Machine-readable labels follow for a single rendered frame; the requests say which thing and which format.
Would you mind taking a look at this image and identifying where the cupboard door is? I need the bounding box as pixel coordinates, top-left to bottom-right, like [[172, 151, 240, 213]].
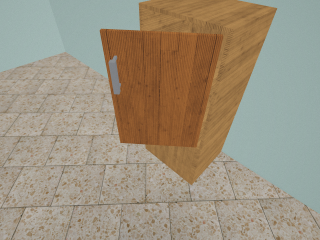
[[100, 28, 224, 148]]

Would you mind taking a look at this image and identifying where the handle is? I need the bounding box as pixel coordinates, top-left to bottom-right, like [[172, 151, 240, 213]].
[[108, 55, 121, 95]]

